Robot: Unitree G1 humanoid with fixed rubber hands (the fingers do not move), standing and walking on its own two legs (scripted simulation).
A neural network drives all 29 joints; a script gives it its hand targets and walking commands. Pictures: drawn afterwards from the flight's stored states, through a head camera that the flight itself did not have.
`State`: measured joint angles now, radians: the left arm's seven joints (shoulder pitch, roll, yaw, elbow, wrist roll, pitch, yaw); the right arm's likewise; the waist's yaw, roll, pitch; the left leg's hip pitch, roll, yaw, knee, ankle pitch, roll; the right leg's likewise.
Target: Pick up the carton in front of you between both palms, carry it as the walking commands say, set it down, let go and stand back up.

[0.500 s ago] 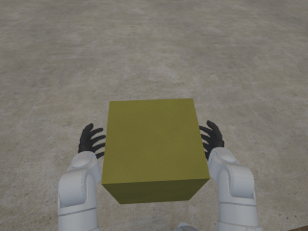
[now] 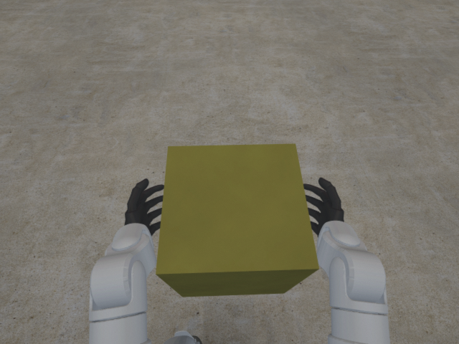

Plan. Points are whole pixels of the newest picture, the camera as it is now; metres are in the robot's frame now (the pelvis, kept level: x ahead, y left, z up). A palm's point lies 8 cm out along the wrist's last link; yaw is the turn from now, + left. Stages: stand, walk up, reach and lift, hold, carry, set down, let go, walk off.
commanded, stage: carry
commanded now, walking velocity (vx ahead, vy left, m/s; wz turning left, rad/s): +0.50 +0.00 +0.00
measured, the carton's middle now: (232, 228) +0.33 +0.01 +0.00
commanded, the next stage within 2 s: none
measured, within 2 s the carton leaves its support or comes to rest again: neither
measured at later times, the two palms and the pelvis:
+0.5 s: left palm (167, 119) +0.55 +0.15 +0.08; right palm (308, 121) +0.54 -0.15 +0.08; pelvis +0.34 +0.00 -0.01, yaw -3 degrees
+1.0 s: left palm (196, 47) +0.83 +0.10 +0.10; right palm (306, 48) +0.83 -0.20 +0.09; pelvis +0.61 -0.05 +0.01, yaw +0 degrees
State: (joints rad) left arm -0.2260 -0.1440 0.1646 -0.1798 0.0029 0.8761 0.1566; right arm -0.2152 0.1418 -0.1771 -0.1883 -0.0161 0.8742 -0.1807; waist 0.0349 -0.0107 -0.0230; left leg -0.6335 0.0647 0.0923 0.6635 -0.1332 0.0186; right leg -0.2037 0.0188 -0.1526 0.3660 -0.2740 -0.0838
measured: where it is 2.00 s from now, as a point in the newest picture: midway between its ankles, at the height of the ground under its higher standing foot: (239, 155)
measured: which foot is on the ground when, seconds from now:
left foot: up 0.00-0.10, down 0.12-0.58, up 0.60-1.00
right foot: down 0.00-0.14, up 0.16-0.56, down 0.58-1.00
